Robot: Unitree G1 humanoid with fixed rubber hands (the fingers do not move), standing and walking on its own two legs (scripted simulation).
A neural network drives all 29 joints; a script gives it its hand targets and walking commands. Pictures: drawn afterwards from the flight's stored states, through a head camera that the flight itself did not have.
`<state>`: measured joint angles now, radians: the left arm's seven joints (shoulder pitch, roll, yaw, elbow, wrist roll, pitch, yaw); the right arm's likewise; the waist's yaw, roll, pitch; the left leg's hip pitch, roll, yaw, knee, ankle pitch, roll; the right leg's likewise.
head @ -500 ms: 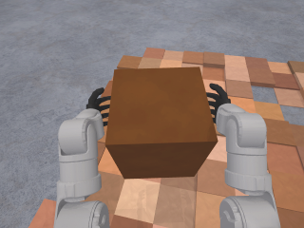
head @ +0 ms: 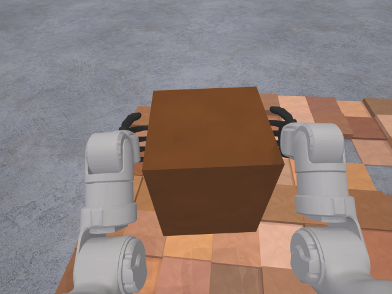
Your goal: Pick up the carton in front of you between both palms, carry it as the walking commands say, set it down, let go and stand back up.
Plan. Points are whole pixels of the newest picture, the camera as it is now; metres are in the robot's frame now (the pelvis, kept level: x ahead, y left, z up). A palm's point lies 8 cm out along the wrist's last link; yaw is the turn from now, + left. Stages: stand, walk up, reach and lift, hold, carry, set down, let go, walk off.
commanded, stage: carry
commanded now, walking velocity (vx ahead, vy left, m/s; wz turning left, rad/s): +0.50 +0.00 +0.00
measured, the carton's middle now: (207, 165) +0.38 +0.00 +0.08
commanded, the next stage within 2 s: none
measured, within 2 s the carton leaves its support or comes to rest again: neither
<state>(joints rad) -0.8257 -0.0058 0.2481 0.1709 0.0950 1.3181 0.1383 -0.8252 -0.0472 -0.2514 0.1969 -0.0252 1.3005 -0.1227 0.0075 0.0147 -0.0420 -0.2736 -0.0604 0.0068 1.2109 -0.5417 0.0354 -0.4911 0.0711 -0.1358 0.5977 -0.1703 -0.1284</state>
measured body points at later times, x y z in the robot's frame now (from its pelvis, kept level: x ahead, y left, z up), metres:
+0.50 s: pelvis +0.31 +0.02 +0.03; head +0.34 +0.02 +0.48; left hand +0.65 +0.16 +0.11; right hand +0.63 -0.14 +0.10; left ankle +0.38 +0.10 -0.70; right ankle +0.19 -0.06 -0.61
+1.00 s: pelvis +0.59 -0.06 +0.02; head +0.59 -0.08 +0.47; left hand +0.94 +0.10 +0.12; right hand +0.95 -0.20 +0.11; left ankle +0.56 +0.08 -0.61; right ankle +0.61 -0.11 -0.71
